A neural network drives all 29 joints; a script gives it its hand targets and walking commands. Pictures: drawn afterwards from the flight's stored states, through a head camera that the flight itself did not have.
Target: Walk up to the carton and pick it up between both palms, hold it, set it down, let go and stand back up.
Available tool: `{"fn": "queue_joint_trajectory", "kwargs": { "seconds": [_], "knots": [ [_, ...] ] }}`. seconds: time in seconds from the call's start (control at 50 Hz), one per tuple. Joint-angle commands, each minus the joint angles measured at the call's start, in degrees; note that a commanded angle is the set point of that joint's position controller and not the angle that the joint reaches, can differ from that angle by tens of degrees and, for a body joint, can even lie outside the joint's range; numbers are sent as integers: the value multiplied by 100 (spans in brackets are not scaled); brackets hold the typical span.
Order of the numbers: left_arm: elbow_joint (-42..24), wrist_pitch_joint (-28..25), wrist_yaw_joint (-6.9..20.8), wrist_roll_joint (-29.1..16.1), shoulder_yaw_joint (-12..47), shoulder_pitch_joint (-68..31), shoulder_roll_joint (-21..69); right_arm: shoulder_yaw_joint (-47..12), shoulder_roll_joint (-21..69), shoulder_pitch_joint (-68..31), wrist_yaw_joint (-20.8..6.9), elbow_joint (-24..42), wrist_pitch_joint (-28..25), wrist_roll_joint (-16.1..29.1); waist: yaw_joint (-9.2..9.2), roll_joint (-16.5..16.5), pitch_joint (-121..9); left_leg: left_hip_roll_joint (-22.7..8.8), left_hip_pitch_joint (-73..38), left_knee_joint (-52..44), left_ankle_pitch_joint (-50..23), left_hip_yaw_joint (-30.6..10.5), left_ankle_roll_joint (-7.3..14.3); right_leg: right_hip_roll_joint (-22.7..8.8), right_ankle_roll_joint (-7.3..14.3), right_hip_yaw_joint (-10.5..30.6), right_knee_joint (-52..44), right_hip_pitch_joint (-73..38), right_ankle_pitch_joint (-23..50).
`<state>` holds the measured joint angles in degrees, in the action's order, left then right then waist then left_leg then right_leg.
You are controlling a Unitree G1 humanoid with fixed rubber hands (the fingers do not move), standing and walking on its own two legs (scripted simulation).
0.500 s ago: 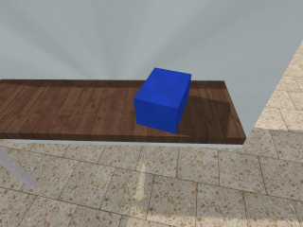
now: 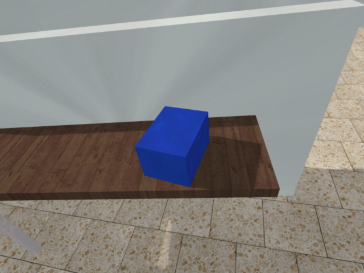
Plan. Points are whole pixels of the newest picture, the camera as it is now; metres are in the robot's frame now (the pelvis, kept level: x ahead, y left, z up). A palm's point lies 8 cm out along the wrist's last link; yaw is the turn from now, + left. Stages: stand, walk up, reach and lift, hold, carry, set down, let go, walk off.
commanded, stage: walk up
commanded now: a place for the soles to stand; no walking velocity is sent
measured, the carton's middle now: (176, 143) +0.59 +0.09 -0.07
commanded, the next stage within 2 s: none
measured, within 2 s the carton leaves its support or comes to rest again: neither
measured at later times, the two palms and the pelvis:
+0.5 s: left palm out of the picture +0.04 +0.38 -0.12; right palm (306, 250) +0.24 -0.25 -0.11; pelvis +0.12 +0.06 -0.02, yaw +0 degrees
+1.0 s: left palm out of the picture +0.18 +0.38 -0.12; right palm (299, 246) +0.26 -0.24 -0.13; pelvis +0.15 +0.06 -0.02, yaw +0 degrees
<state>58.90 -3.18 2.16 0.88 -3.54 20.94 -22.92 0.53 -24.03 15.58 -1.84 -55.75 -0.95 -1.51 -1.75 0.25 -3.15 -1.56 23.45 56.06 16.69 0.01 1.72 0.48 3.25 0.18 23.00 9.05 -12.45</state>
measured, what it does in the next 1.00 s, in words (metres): walks ahead: left foot, then right foot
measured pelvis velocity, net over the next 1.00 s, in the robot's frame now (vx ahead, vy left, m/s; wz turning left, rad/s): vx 0.15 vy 0.06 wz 0.00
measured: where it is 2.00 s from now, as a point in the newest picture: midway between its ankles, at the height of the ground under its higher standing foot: outside the picture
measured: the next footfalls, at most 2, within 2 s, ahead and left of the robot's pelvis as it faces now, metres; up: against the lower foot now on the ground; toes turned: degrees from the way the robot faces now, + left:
left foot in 0.50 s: +0.19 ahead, +0.19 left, +0.00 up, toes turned +2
right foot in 0.90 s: +0.25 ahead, -0.05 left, +0.00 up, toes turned +1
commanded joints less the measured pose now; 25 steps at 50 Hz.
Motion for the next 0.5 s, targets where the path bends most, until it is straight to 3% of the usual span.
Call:
{"fn": "queue_joint_trajectory", "kwargs": {
  "seconds": [0.0,0.04,0.06,0.08,0.1,0.16,0.18,0.22,0.24,0.26,0.32,0.34,0.38,0.4,0.42,0.44,0.46,0.48],
  "knots": [
    [-422,-235,-179,-109,-377,501,-1127,455,-857,-343,-49,370,-56,8,-52,-177,831,-197,1252,-359,-658,-306,-84,-1089,-592,1778,-1227,-1139,946],
    [-448,-207,-207,-138,-371,793,-1174,420,-873,-439,-24,425,-9,32,-164,-384,618,-135,1198,-455,-808,-235,-59,-1066,-664,1619,-1124,-1448,1490],
    [-500,-192,-221,-119,-328,879,-1144,409,-875,-458,0,489,-7,47,-130,-470,695,-144,1255,-476,-682,-216,-49,-1070,-558,1646,-1012,-1562,1816],
    [-520,-189,-232,-134,-343,841,-1124,393,-848,-395,-3,508,-5,35,-105,-455,779,-186,1177,-558,-722,-247,-51,-1046,-543,1429,-959,-1404,1971],
    [-520,-173,-227,-94,-333,896,-1079,380,-801,-628,-10,564,-10,29,-177,-455,836,-122,1276,-675,-580,-156,-66,-1054,-358,1514,-970,-1433,1912],
    [-537,-179,-265,-89,-290,1167,-1039,363,-783,-810,-5,751,-11,31,-230,-441,984,-126,1424,-826,-538,-79,-50,-1049,-238,1477,-863,-1639,2654],
    [-541,-173,-271,-98,-297,1231,-1095,376,-760,-768,-7,745,-10,29,-200,-345,1037,-138,1359,-889,-564,-120,-37,-1083,-312,1408,-802,-1629,2783],
    [-559,-194,-277,-60,-290,1231,-1137,385,-782,-980,-15,834,-22,21,-250,-187,999,-155,1432,-1118,-405,-122,-35,-1225,-79,1632,-805,-1685,2437],
    [-565,-186,-288,-81,-283,1362,-1108,368,-828,-1040,-13,877,-33,23,-310,-214,1090,-128,1459,-1228,-390,-97,-11,-1198,-166,1645,-766,-1887,2570],
    [-577,-189,-284,-40,-302,1328,-1182,390,-810,-1093,-9,912,-41,37,-268,-180,990,-118,1432,-1261,-317,-134,34,-1310,-66,1744,-720,-1804,2715],
    [-604,-153,-296,-37,-266,1331,-1152,340,-693,-1395,-17,1024,-107,46,-327,-266,1119,-87,1263,-1948,-131,12,49,-1094,110,1425,-534,-1756,2621],
    [-549,-159,-283,-28,-265,1266,-1169,350,-705,-1483,-18,1041,-122,28,-303,-106,1187,-124,1181,-2001,28,-89,48,-1290,232,1608,-457,-1697,2695],
    [-618,-136,-267,-38,-241,1215,-1181,330,-646,-1486,-6,1010,-193,40,-288,-153,1170,-23,746,-2503,-73,47,103,-1171,368,1459,-293,-1312,2626],
    [-633,-102,-257,-21,-206,1036,-1159,328,-632,-1303,16,977,-212,84,-207,-215,1037,15,326,-2776,-167,58,113,-1105,375,1337,-123,-1215,2422],
    [-698,-110,-242,-33,-194,783,-1154,353,-645,-1018,34,841,-223,80,-8,-203,853,49,-399,-2867,-481,50,131,-1119,411,1253,87,-823,2513],
    [-754,-92,-239,-66,-184,587,-1137,374,-654,-619,93,650,-276,82,164,-126,586,77,-1217,-3355,-1106,82,200,-909,387,939,609,-449,2551],
    [-749,-83,-233,-127,-151,618,-1055,455,-826,-120,167,480,-334,68,327,85,306,-39,-2136,-3563,-1537,15,290,-639,188,667,1455,28,2221],
    [-767,-85,-225,-175,-119,697,-814,565,-1187,215,235,360,-337,24,418,845,22,-792,-2836,-3719,-1462,-893,518,-237,-27,452,2395,748,721]
  ]
}}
